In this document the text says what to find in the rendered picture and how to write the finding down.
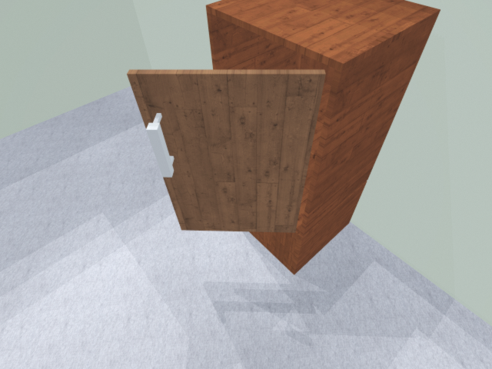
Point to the handle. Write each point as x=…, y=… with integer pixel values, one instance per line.
x=156, y=137

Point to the cupboard door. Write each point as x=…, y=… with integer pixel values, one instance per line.
x=241, y=141

